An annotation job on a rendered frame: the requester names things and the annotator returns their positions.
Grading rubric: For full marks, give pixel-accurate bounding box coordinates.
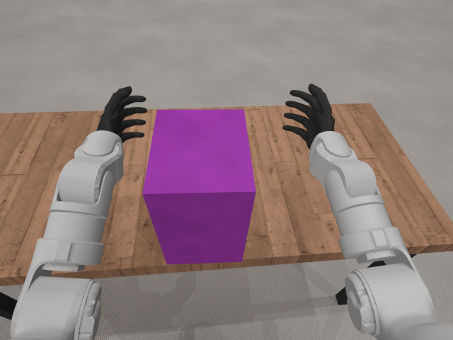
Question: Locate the table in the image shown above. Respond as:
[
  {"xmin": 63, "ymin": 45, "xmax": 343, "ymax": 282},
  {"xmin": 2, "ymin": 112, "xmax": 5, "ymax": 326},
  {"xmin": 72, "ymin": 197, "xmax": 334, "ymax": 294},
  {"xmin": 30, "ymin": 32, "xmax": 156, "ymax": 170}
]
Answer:
[{"xmin": 0, "ymin": 103, "xmax": 453, "ymax": 320}]

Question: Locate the right robot upper arm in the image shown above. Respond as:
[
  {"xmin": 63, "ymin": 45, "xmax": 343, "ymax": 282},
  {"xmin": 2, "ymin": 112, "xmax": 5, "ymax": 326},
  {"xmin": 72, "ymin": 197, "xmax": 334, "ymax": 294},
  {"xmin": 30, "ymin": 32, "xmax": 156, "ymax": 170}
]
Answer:
[{"xmin": 345, "ymin": 263, "xmax": 453, "ymax": 340}]

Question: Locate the robot left forearm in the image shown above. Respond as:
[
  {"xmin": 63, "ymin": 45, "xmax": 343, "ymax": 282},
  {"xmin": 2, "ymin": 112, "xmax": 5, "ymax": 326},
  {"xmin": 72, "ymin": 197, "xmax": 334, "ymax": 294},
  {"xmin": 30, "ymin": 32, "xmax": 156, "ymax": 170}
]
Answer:
[{"xmin": 11, "ymin": 130, "xmax": 124, "ymax": 339}]

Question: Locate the left robot upper arm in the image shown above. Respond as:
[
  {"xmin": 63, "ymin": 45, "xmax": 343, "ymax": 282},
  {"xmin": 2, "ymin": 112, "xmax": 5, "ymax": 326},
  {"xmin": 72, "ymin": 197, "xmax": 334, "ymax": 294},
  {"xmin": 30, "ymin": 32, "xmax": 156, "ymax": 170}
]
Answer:
[{"xmin": 9, "ymin": 276, "xmax": 102, "ymax": 340}]

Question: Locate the right robot hand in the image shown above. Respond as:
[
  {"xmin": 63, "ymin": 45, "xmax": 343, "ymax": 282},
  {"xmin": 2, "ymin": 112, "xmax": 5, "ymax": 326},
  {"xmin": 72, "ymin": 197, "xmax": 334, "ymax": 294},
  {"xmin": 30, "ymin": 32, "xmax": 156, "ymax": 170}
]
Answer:
[{"xmin": 282, "ymin": 84, "xmax": 335, "ymax": 149}]

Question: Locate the robot right forearm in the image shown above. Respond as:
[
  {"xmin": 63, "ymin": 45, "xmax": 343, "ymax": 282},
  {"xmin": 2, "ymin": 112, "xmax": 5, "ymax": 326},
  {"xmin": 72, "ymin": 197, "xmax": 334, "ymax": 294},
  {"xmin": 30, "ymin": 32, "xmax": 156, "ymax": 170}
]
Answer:
[{"xmin": 309, "ymin": 131, "xmax": 435, "ymax": 316}]

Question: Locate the left robot hand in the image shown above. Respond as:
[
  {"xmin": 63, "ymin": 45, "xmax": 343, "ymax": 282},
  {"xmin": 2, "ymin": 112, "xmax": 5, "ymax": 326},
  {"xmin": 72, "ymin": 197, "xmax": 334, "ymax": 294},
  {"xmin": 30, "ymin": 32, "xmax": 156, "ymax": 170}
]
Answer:
[{"xmin": 96, "ymin": 86, "xmax": 147, "ymax": 143}]

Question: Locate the carton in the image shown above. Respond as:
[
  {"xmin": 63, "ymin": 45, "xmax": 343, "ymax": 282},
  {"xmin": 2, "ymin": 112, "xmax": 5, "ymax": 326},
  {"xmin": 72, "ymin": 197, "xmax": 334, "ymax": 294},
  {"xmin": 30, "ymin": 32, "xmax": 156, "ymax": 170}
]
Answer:
[{"xmin": 142, "ymin": 109, "xmax": 256, "ymax": 265}]

